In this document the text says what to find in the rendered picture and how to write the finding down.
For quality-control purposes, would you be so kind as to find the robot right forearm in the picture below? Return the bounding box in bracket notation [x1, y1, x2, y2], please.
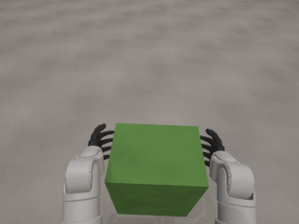
[209, 150, 257, 224]

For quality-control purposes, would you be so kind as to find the carton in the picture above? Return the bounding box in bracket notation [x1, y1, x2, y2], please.
[105, 123, 209, 217]

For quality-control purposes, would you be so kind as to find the robot left hand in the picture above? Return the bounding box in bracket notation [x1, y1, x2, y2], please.
[88, 123, 114, 160]

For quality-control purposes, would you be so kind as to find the robot left forearm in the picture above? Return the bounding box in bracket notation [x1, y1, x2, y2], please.
[58, 146, 105, 224]

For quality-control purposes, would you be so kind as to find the robot right hand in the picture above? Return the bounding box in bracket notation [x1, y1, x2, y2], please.
[200, 129, 225, 167]

